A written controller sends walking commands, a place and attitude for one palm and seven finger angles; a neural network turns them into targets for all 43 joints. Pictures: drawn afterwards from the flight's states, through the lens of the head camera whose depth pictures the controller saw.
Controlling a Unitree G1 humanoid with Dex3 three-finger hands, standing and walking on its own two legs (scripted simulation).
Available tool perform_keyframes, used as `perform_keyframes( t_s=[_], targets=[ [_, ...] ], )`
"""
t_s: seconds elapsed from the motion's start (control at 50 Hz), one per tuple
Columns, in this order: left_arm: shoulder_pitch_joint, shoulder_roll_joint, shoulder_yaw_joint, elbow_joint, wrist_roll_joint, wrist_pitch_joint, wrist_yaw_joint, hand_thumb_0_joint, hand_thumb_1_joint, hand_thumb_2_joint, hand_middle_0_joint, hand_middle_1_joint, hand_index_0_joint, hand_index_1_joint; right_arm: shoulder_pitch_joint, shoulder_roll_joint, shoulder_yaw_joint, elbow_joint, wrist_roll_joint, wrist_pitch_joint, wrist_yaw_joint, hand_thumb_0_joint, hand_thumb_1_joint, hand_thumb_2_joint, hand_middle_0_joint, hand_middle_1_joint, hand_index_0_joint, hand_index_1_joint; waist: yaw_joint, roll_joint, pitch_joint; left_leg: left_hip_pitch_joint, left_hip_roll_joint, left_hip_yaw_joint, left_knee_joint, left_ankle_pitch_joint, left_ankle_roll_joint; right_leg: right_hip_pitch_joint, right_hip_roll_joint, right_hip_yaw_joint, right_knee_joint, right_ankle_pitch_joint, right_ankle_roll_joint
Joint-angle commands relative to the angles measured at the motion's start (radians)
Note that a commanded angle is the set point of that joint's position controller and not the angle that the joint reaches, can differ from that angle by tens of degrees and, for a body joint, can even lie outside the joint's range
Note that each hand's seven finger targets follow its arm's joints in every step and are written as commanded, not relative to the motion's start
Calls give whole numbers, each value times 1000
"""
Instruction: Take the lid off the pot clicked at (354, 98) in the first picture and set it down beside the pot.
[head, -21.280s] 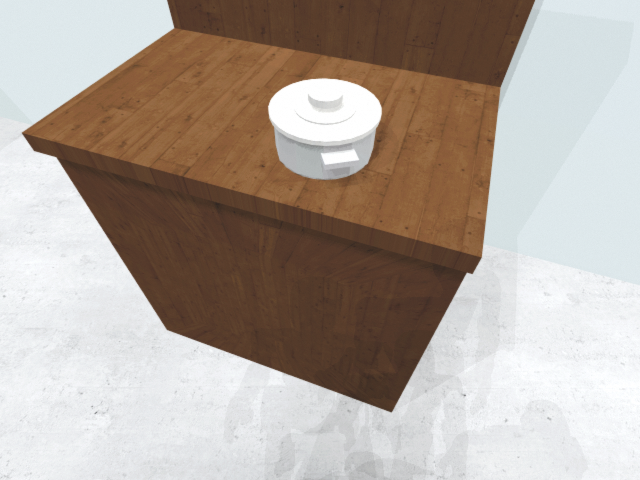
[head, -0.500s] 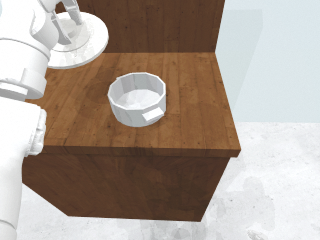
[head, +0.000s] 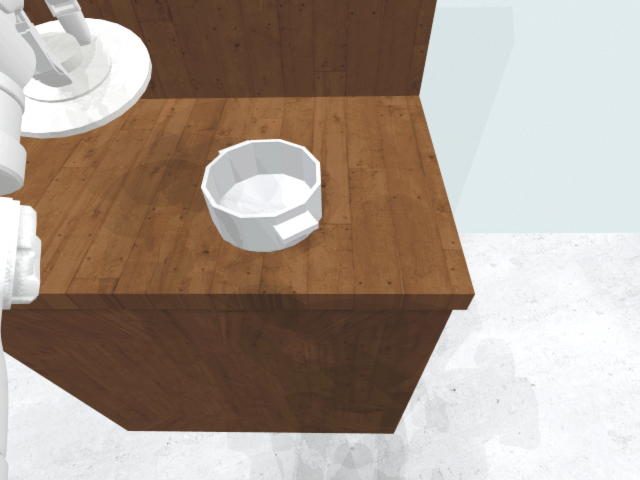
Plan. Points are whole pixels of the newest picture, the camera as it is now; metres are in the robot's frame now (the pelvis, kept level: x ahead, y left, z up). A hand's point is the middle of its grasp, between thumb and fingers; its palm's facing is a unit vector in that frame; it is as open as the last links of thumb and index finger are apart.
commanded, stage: move the lid sideways beside the pot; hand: left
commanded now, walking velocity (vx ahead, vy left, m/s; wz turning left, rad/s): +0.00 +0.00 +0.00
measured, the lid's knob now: (53, 53) +0.49 +0.27 +0.30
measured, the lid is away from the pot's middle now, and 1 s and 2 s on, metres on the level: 0.19 0.22 0.23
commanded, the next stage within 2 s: lower the lid onto the table in 0.48 s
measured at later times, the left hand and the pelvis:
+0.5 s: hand out of the picture +0.46 +0.31 +0.31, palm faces -0.15 -0.13 -0.98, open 8.4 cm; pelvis +0.01 +0.00 +0.00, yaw +1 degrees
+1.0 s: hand (34, 69) +0.47 +0.28 +0.29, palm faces -0.18 -0.22 -0.96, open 8.4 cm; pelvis +0.01 +0.00 +0.00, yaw -1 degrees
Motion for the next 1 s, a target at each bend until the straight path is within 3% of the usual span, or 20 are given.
perform_keyframes(
  t_s=[0.0, 0.06, 0.1, 0.12, 0.16, 0.2, 0.24, 0.28, 0.38, 0.42, 0.52, 0.54, 0.56, 0.62, 0.68, 0.72, 0.8, 0.82, 0.92, 0.98],
  targets=[
    [-539, 267, 80, -205, 24, -13, 53, 0, 557, 1003, -796, -1078, -790, -1078, -18, -164, -55, -113, 0, -33, -11, 0, -900, -900, 200, 300, 200, 300, 4, 10, -385, 301, -9, -20, 46, 413, 25, 15, 48, -11, -34, 316, -49],
    [-528, 294, 97, -165, 35, -13, 49, 0, 557, 1003, -796, -1078, -790, -1078, -23, -159, -50, -117, 2, -21, -11, 0, -900, -900, 200, 300, 200, 300, 4, -27, -353, 274, -11, -15, 37, 364, 31, 14, 49, -12, -31, 288, -43],
    [-541, 270, 71, -215, 24, -18, 46, 0, 557, 1003, -796, -1078, -790, -1078, -16, -166, -57, -117, 5, -26, -11, 0, -900, -900, 200, 300, 200, 300, 0, 17, -370, 304, -5, -18, 41, 414, 26, 6, 49, -13, -36, 305, -47],
    [-594, 289, 81, -286, 31, -22, 51, 0, 557, 1003, -796, -1078, -790, -1078, -18, -160, -56, -125, 4, -28, -8, 0, -900, -900, 200, 300, 200, 300, 1, 38, -427, 340, -8, -23, 46, 444, 28, 18, 52, -6, -33, 307, -42],
    [-573, 346, 128, -272, 41, -23, 57, 0, 557, 1003, -796, -1078, -790, -1078, -18, -162, -55, -127, 2, -27, -11, 0, -900, -900, 200, 300, 200, 300, 10, 48, -443, 346, -7, -25, 60, 471, 32, 23, 52, -4, -27, 315, -44],
    [-517, 322, 108, -221, 35, -23, 51, 0, 557, 1003, -796, -1078, -790, -1078, 6, -169, -60, -117, 3, -30, -14, 0, -900, -900, 200, 300, 200, 300, 0, 38, -399, 329, -5, -20, 62, 471, 29, 10, 52, -10, -39, 330, -45],
    [-479, 311, 97, -112, 46, -17, 48, 0, 557, 1003, -796, -1078, -790, -1078, -3, -163, -52, -113, 5, -13, -16, 0, -900, -900, 200, 300, 200, 300, -8, -30, -323, 275, -4, -13, 48, 385, 30, -6, 50, -16, -37, 283, -42],
    [-522, 345, 108, -186, 44, -28, 47, 0, 557, 1003, -796, -1078, -790, -1078, -14, -166, -52, -124, 7, -7, -14, 0, -900, -900, 200, 300, 200, 300, 0, 5, -364, 281, -5, -13, 36, 374, 29, 16, 47, -11, -36, 283, -42],
    [-606, 267, 37, -192, 43, -34, 49, 0, 557, 1003, -796, -1078, -790, -1078, 0, -160, -53, -105, 10, -16, -17, 0, -900, -900, 200, 300, 200, 300, -29, 67, -355, 340, 0, -29, 43, 413, 26, -40, 57, -19, -54, 254, -44],
    [-622, 318, 74, -262, 45, -39, 53, 0, 557, 1003, -796, -1078, -790, -1078, 8, -167, -57, -109, 7, -25, -15, 0, -900, -900, 200, 300, 200, 300, -19, 85, -418, 376, 1, -33, 48, 460, 23, -16, 57, -12, -53, 279, -43],
    [-621, 226, 12, -223, 33, -33, 51, 0, 557, 1003, -796, -1078, -790, -1078, 12, -163, -56, -91, 11, -32, -10, 0, -900, -900, 200, 300, 200, 300, -31, 86, -385, 381, 1, -42, 41, 442, 14, -58, 61, -24, -59, 241, -45],
    [-616, 216, 14, -203, 34, -29, 53, 0, 557, 1003, -796, -1078, -790, -1078, 13, -164, -57, -86, 9, -31, -10, 0, -900, -900, 200, 300, 200, 300, -28, 81, -384, 383, 0, -44, 47, 449, 17, -63, 61, -26, -54, 242, -47],
    [-605, 284, 71, -222, 43, -32, 58, 0, 557, 1003, -796, -1078, -790, -1078, 22, -169, -59, -88, 3, -29, -9, 0, -900, -900, 200, 300, 200, 300, -19, 69, -423, 387, 0, -43, 49, 463, 19, -36, 60, -20, -51, 264, -47],
    [-622, 288, 72, -187, 49, 10, 54, 0, 557, 1003, -796, -1078, -790, -1078, 20, -168, -57, -90, 4, -36, -1, 0, -900, -900, 200, 300, 200, 300, -13, 62, -449, 369, -8, -38, 50, 506, 15, 3, 58, -17, -36, 326, -44],
    [-557, 270, 63, -73, 49, 26, 49, 0, 557, 1003, -796, -1078, -790, -1078, 21, -167, -54, -89, 4, -30, -3, 0, -900, -900, 200, 300, 200, 300, -15, -23, -384, 305, -9, -24, 45, 432, 26, 3, 50, -19, -32, 317, -39],
    [-588, 312, 89, -135, 46, 21, 53, 0, 557, 1003, -796, -1078, -790, -1078, 22, -172, -55, -97, 2, -33, 0, 0, -900, -900, 200, 300, 200, 300, -5, -10, -429, 315, -7, -23, 44, 457, 25, 31, 48, -13, -25, 339, -38],
    [-570, 280, 73, -128, 35, 27, 54, 0, 557, 1003, -796, -1078, -790, -1078, 39, -171, -62, -97, 2, -42, -5, 0, -900, -900, 200, 300, 200, 300, -14, 11, -413, 333, -3, -26, 62, 497, 27, 8, 50, -13, -28, 354, -40],
    [-580, 322, 106, -169, 43, 29, 57, 0, 557, 1003, -796, -1078, -790, -1078, 32, -170, -61, -109, 1, -41, -3, 0, -900, -900, 200, 300, 200, 300, -4, 6, -444, 342, -6, -25, 63, 497, 31, 24, 52, -6, -22, 352, -35],
    [-493, 349, 132, -137, 41, 21, 62, 0, 557, 1003, -796, -1078, -790, -1078, 29, -171, -57, -120, 3, -37, -4, 0, -900, -900, 200, 300, 200, 300, 4, -4, -408, 294, -6, -16, 60, 453, 33, 34, 50, -7, -12, 339, -36],
    [-481, 324, 111, -122, 35, 17, 62, 0, 557, 1003, -796, -1078, -790, -1078, 24, -168, -57, -125, 5, -30, -9, 0, -900, -900, 200, 300, 200, 300, -6, -12, -371, 274, -10, -9, 59, 402, 39, 23, 47, -5, -14, 328, -36]
  ],
)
